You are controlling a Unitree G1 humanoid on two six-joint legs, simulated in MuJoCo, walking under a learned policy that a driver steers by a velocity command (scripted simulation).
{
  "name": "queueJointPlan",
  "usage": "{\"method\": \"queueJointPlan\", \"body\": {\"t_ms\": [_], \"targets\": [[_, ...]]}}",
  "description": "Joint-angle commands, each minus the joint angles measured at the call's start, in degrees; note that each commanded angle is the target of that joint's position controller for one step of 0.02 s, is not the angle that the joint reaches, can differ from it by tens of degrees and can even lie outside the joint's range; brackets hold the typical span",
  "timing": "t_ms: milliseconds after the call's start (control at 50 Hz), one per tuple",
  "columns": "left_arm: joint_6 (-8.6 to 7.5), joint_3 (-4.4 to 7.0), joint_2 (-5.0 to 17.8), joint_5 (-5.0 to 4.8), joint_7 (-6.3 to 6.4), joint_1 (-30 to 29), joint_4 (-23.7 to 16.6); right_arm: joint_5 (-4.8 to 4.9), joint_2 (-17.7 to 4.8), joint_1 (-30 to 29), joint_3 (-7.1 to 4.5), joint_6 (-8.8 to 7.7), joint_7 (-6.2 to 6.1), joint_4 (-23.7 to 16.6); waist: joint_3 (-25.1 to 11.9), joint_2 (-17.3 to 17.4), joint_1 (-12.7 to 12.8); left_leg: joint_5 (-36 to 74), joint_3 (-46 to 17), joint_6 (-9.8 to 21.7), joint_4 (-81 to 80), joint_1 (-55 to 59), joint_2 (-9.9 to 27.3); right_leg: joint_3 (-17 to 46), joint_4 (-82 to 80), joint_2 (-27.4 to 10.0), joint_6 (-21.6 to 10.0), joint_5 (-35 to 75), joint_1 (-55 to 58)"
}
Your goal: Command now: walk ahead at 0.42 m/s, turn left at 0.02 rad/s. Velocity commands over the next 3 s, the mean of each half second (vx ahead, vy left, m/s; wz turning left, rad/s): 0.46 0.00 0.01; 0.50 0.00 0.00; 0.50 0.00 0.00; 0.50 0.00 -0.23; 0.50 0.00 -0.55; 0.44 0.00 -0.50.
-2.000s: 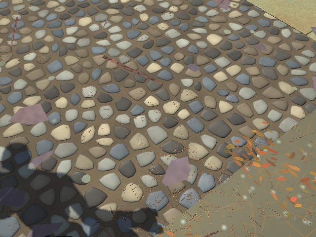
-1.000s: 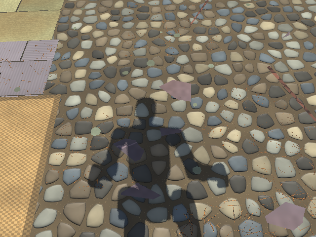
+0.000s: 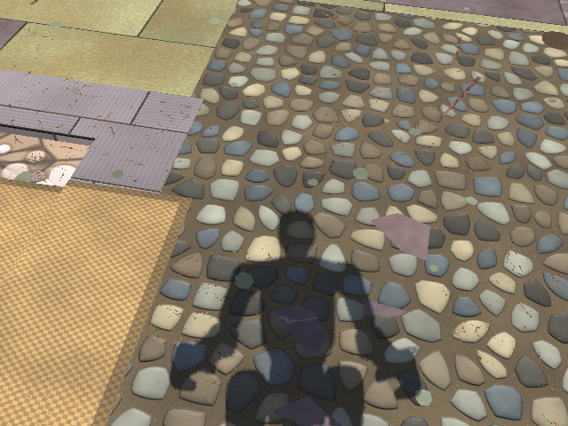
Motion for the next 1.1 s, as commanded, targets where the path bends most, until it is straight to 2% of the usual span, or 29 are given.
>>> {"method": "queueJointPlan", "body": {"t_ms": [20,120,180,220,280,300,320,340,360,380,400,420,440,460,520,580,660,760,820,860,880,900,920,940,960,980,1000,1040,1100], "targets": [[-2.15,1.07,4.4,0.77,-1.18,-6.9,-6.2,-0.26,-7.0,0.8,-1.35,-0.64,-0.54,-3.0,4.8,7.2,-1.0,9.3,-19.3,9.4,-15.6,12.9,15.6,1.9,-0.2,-4.6,-0.3,7.4,-22.4],[-1.95,-0.81,0.4,0.98,-2.31,-15.6,-8.8,0.34,-8.6,2.8,-1.4,0.06,-1.75,-0.8,5.8,6.4,-3.0,20.0,-8.2,8.0,-17.2,7.0,12.0,-2.3,-19.9,-1.7,2.9,19.6,-14.6],[-2.17,-0.82,1.1,0.42,-2.95,-20.4,-10.3,0.74,-10.1,5.5,-1.71,0.07,-1.89,1.1,7.0,7.0,-4.1,18.2,-7.6,7.8,-18.2,6.0,13.4,-3.1,-27.5,0.3,2.3,24.4,-9.4],[-2.31,-0.44,2.3,0.27,-3.29,-21.4,-11.0,1.2,-10.3,5.7,-1.84,0.2,-1.91,2.2,7.6,7.1,-3.2,21.1,-7.5,6.9,-16.8,9.4,15.3,-2.1,-30.3,0.6,0.6,23.9,-9.3],[-2.31,0.81,5.0,0.72,-3.09,-17.0,-10.4,1.03,-11.8,4.9,-2.4,0.89,-2.2,2.9,2.7,8.6,0.6,42.6,-6.1,4.8,-8.3,14.8,15.8,-3.7,-31.4,3.4,-2.6,18.9,-1.8],[-2.04,1.87,6.7,0.78,-2.55,-10.3,-8.7,0.81,-11.9,4.2,-2.41,1.37,-2.35,2.9,-1.9,8.8,4.5,52.0,-4.5,3.8,0.1,14.3,14.3,-5.3,-32.0,5.2,-4.2,18.4,7.3],[-1.63,2.88,8.7,0.79,-1.75,-1.1,-6.4,0.37,-11.2,4.0,-2.0,1.62,-2.61,2.5,-7.8,8.3,8.8,50.9,-3.1,2.0,11.9,7.4,12.1,-3.9,-30.7,3.5,-6.0,19.6,21.8],[-1.03,3.71,13.4,1.32,-0.86,8.5,-4.7,-1.49,-6.9,5.6,-0.53,1.48,-2.78,1.1,-16.8,-2.3,10.5,24.4,-1.3,0.2,32.2,-6.1,7.3,11.9,-28.9,-9.6,-9.3,19.5,39.4],[-1.44,3.4,14.3,2.13,-1.79,8.0,-4.1,0.5,-1.0,14.8,1.02,0.35,-2.01,1.3,-25.2,-16.5,4.5,-16.3,-8.4,-2.2,49.0,-23.9,-2.7,42.8,-40.0,-20.5,-18.4,1.8,52.3],[-1.38,2.38,8.7,1.26,-1.61,5.2,-4.6,1.91,-8.1,7.7,-0.41,-0.56,-1.53,1.5,-17.7,-8.5,7.1,-14.3,-11.2,-1.9,53.1,-30.2,1.0,41.9,-45.3,-18.1,-15.5,-6.9,46.7],[-1.32,1.77,6.8,0.94,-1.35,1.5,-4.6,2.79,-10.0,0.8,-1.02,-0.99,-1.29,-0.5,-8.2,-4.4,6.6,-8.5,-8.4,-1.4,51.5,-32.3,3.9,31.8,-46.3,-16.1,-13.3,-4.4,37.4],[-1.42,1.53,6.5,1.34,-1.4,-1.7,-4.7,2.08,-9.0,-2.0,-0.7,-1.27,-1.66,-1.0,-3.9,1.5,4.4,-3.5,-6.9,-1.4,48.5,-29.9,6.7,25.9,-47.5,-14.1,-12.3,3.1,28.5],[-1.66,1.34,5.5,2.04,-1.6,-3.7,-4.8,1.07,-8.5,-2.7,-0.94,-1.13,-1.86,-1.0,-1.4,1.7,2.5,-0.7,-6.6,-1.6,45.4,-27.5,8.4,21.1,-48.7,-11.7,-12.0,9.6,22.4],[-2.02,1.13,4.7,2.68,-1.62,-4.6,-4.8,0.91,-7.8,-0.9,-0.95,-0.61,-1.8,-0.5,-1.6,-0.1,0.6,1.4,-7.2,-1.7,44.2,-24.1,9.8,18.3,-50.3,-10.4,-12.0,12.3,18.9],[-3.22,1.26,4.8,1.76,-1.67,-4.2,-3.1,0.51,-5.5,-0.3,-0.51,0.92,-2.19,-0.2,0.1,-1.2,-0.8,3.1,-6.1,-3.3,39.4,-23.4,10.9,12.6,-54.0,-9.3,-13.2,16.6,14.0],[-3.13,1.65,6.5,1.66,-1.0,-1.7,-1.5,-0.24,-5.1,-7.0,-0.24,0.85,-2.34,-2.4,2.9,-0.1,0.8,11.5,-5.4,-4.9,30.5,-28.8,11.5,8.8,-55.7,-8.4,-13.0,20.0,14.8],[-2.26,1.79,7.9,1.0,-0.37,1.8,0.0,0.05,-3.3,-15.2,0.6,-0.36,-1.36,-4.2,4.0,0.3,4.2,23.5,-2.8,-4.7,14.6,-26.4,9.2,3.5,-55.3,-6.1,-10.2,22.1,16.8],[-0.59,1.99,9.1,0.6,-0.07,7.2,2.9,0.86,-3.7,-23.1,0.74,-1.18,0.52,-7.3,5.4,-0.2,6.9,21.3,-2.1,-3.2,5.9,-28.2,7.0,4.7,-51.6,-10.0,-9.9,23.4,26.5],[0.44,2.39,10.1,0.48,0.47,6.9,3.6,0.79,-5.4,-21.4,0.15,-1.42,1.29,-7.6,3.4,-1.9,4.4,14.1,-1.5,-0.8,3.2,-24.3,5.3,5.3,-46.5,-11.9,-8.3,32.8,31.5],[1.02,2.14,10.0,0.71,0.76,4.8,3.3,0.57,-9.0,-9.3,-1.82,-1.44,0.76,-4.2,-4.4,-1.9,-2.5,14.3,1.3,2.3,0.8,-6.4,2.2,2.0,-32.2,-8.3,-6.0,48.1,29.2],[0.85,0.94,7.5,1.76,0.95,4.7,1.8,-0.04,-12.7,1.2,-3.05,-1.22,0.09,-2.0,-13.1,1.5,-6.5,17.1,-6.3,5.7,4.0,11.7,9.7,0.0,-16.7,-5.6,-4.0,37.9,18.6],[-0.4,-1.14,0.8,1.76,0.35,12.0,0.4,-0.46,-17.9,5.3,-4.31,-0.91,0.03,-0.9,-20.8,16.0,-3.4,6.0,-33.6,15.2,0.8,33.5,23.6,-1.6,5.0,4.9,0.3,4.0,-6.4],[-1.61,-0.43,4.7,0.94,0.07,9.3,1.4,0.14,-12.1,6.2,-2.86,-0.76,0.06,-1.1,-22.2,14.3,-5.7,0.4,-42.8,15.1,-5.7,34.3,24.5,6.4,11.4,4.9,-0.1,-12.0,-13.8],[-2.27,0.68,8.3,-0.63,-0.29,3.8,-0.4,0.25,-9.9,2.0,-1.92,-0.68,-0.09,-1.3,-12.7,11.0,-5.2,0.3,-33.9,12.3,-7.0,27.2,22.7,5.9,13.3,1.7,-0.6,-8.4,-18.0],[-2.51,0.52,8.0,-0.55,-0.22,0.5,-1.3,0.22,-8.9,-2.1,-1.52,-0.55,-0.14,-1.8,-7.2,6.8,-3.5,5.2,-27.0,11.0,-8.2,18.6,20.4,3.8,10.9,-1.2,-0.6,-3.2,-17.2],[-2.38,0.67,7.4,0.46,-0.11,-1.1,-1.5,-0.04,-7.4,-5.0,-1.1,-0.54,0.05,-1.9,-3.1,4.8,-1.8,10.0,-22.3,10.5,-10.2,11.4,18.1,3.1,7.3,-2.9,-0.1,0.2,-15.5],[-1.8,0.88,6.8,0.83,-0.1,0.0,-1.3,-0.53,-6.3,-6.6,-0.72,-0.84,0.16,-2.1,-1.9,6.2,0.3,13.1,-19.1,10.0,-12.1,6.5,16.4,3.5,4.9,-4.6,0.3,2.8,-11.9],[-0.5,0.51,4.7,0.95,-0.03,2.4,-0.3,-0.28,-6.3,-7.6,-0.86,-1.53,0.36,-1.5,-1.3,7.2,2.1,16.6,-15.2,10.7,-15.2,1.5,15.0,2.7,2.7,-5.1,1.6,5.0,-8.2],[0.2,0.23,3.7,1.53,0.38,-1.8,-1.8,-0.14,-8.1,-6.5,-1.4,-1.96,-0.19,0.3,1.4,5.9,1.9,20.6,-10.5,11.3,-17.8,-0.4,14.3,2.2,-4.7,-5.7,3.4,11.1,-11.2]]}}
Next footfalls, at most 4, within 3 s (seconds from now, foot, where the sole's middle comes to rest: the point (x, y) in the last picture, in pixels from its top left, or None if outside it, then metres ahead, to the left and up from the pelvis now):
0.32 right None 0.36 -0.13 -0.78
0.88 left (239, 365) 0.66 0.10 -0.78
1.40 right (328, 271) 0.95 -0.15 -0.78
1.92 left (252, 194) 1.25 0.08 -0.78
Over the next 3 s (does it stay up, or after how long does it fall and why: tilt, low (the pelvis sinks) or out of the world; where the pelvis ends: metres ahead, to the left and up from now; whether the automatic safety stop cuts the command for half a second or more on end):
stays up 1.59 -0.25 -0.02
